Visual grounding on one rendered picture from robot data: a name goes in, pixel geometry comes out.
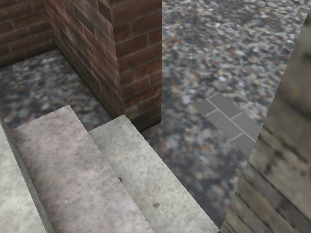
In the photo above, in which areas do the stairs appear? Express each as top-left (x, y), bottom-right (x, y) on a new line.
top-left (0, 105), bottom-right (220, 233)

